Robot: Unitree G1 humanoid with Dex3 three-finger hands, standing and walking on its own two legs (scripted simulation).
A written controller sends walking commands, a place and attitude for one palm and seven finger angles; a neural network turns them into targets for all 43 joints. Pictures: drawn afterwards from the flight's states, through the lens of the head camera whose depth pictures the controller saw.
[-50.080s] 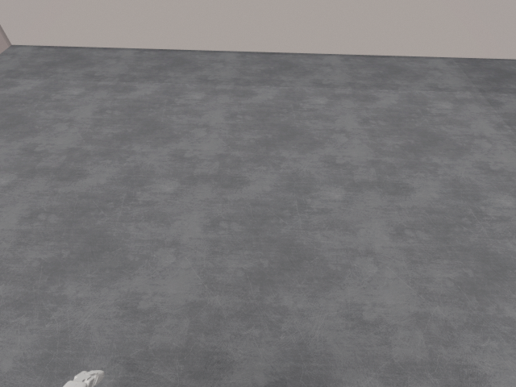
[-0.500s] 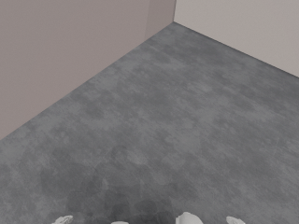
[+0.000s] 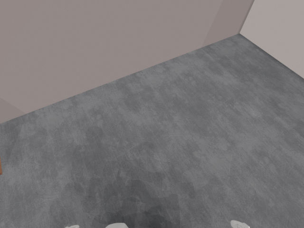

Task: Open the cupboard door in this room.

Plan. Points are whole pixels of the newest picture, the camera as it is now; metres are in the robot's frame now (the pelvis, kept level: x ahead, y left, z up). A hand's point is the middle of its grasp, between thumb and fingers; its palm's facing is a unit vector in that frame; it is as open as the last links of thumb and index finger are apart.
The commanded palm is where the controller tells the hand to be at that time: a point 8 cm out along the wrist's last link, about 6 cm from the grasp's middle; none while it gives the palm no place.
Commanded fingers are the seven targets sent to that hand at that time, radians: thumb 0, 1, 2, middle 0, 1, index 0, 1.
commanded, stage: turn to face it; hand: left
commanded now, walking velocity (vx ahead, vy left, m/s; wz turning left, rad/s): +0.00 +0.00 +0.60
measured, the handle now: out of the picture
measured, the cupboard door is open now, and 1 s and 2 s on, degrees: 39 39 39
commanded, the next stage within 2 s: none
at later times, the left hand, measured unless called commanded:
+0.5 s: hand out of the picture +0.06 +0.16 -0.14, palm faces +0.27 -0.92 -0.28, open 7.4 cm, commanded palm none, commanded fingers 0.00 0.90 0.90 -0.20 -0.30 -0.20 -0.30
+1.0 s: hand out of the picture -0.02 +0.20 -0.15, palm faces +0.58 -0.77 -0.25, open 7.4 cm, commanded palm none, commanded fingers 0.00 0.90 0.90 -0.20 -0.30 -0.20 -0.30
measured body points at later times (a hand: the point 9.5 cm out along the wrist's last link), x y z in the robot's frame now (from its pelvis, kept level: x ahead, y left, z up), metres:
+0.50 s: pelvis +0.02 -0.05 +0.01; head +0.08 -0.06 +0.46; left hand +0.04 +0.21 -0.12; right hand +0.17 -0.28 -0.15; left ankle -0.05 +0.08 -0.64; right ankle +0.04 -0.15 -0.73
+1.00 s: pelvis +0.03 -0.02 +0.01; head +0.06 +0.02 +0.46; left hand -0.05 +0.24 -0.13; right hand +0.25 -0.18 -0.12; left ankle -0.02 +0.06 -0.73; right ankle +0.11 -0.17 -0.65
